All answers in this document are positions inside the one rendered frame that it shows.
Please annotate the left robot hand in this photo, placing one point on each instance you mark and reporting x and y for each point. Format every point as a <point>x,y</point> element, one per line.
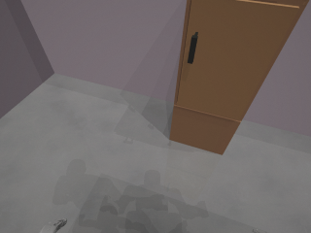
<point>54,225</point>

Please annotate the handle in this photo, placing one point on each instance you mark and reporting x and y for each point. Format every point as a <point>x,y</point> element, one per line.
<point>193,43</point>

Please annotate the cupboard door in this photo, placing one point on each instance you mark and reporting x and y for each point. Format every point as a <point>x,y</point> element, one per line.
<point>236,41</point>

